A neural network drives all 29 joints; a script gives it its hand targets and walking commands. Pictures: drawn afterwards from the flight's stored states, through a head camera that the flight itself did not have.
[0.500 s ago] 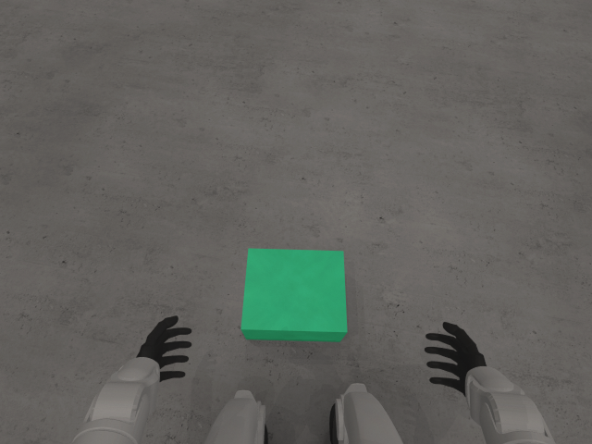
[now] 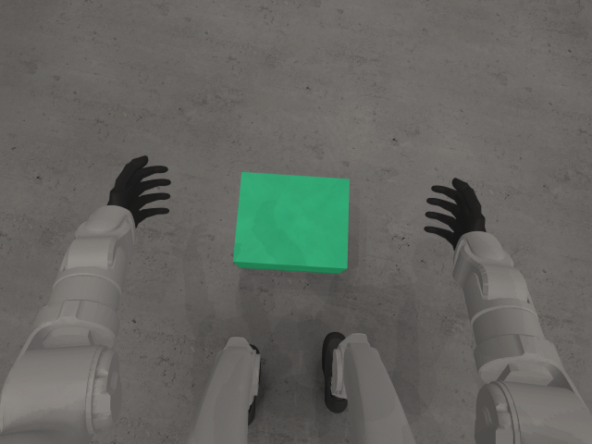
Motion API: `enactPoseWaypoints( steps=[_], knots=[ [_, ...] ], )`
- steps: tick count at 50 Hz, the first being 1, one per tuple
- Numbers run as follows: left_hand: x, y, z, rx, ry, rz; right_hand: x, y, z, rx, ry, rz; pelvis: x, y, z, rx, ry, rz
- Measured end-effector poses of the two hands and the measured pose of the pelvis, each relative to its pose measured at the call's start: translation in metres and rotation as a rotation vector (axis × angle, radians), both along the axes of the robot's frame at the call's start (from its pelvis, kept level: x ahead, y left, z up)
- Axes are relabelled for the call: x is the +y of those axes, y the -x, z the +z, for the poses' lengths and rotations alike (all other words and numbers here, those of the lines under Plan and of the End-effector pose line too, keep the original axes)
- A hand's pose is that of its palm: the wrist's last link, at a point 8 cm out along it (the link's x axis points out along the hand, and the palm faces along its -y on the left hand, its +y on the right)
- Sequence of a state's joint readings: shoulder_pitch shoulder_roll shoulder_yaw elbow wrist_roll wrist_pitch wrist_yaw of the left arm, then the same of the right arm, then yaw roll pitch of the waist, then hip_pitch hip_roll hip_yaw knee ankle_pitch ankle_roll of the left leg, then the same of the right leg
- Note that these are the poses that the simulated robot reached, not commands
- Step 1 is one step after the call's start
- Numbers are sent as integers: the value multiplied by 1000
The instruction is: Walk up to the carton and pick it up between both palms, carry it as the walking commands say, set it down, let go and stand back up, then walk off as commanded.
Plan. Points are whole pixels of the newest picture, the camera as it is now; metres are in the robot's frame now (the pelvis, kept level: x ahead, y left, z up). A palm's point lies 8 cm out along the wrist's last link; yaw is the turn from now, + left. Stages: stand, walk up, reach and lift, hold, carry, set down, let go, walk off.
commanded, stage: reach and lift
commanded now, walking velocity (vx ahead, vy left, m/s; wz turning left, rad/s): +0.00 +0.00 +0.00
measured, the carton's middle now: (292, 225) +0.52 +0.01 -0.60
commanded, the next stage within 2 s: none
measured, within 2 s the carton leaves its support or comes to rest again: neither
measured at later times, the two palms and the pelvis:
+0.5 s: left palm (139, 154) +0.51 +0.25 -0.13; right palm (450, 177) +0.49 -0.23 -0.13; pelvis +0.01 +0.01 -0.02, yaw +0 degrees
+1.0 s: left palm (171, 189) +0.51 +0.25 -0.28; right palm (418, 207) +0.48 -0.23 -0.28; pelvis -0.02 +0.00 -0.16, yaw -1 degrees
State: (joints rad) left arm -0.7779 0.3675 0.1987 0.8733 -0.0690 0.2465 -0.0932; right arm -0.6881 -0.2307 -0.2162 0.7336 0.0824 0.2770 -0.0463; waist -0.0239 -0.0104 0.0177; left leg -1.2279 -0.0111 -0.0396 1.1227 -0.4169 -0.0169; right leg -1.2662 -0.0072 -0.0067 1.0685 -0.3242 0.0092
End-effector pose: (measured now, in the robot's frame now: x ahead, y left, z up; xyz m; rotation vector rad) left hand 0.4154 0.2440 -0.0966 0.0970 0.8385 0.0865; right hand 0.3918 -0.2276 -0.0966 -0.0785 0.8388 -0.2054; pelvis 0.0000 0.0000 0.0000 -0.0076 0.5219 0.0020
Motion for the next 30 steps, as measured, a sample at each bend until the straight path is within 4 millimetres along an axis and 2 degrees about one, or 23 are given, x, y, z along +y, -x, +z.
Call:
enactPoseWaypoints(
  steps=[4, 11, 16, 21, 26, 30],
  knots=[
    [3, -25, -5, -24, 3, -2, 2, -25, -8, -34, -13, -12, 1, 0, -4, 60, 4, 8],
    [-4, -73, -10, -115, 26, -6, -4, -68, -12, -120, -11, -17, 3, -3, -13, 158, 5, 5],
    [-6, -96, -18, -154, 34, -12, -5, -91, -16, -158, -10, -18, 5, -5, -15, 207, 8, 3],
    [-1, -101, -29, -156, 29, -4, 0, -98, -24, -168, -16, -13, 7, -9, -14, 254, 9, 4],
    [9, -98, -38, -147, 24, 10, -1, -95, -35, -149, -19, -16, 8, -13, -18, 290, 13, 11],
    [10, -96, -51, -150, 30, 13, -3, -89, -51, -135, -15, -17, 9, -13, -29, 319, 18, 16]
  ],
)
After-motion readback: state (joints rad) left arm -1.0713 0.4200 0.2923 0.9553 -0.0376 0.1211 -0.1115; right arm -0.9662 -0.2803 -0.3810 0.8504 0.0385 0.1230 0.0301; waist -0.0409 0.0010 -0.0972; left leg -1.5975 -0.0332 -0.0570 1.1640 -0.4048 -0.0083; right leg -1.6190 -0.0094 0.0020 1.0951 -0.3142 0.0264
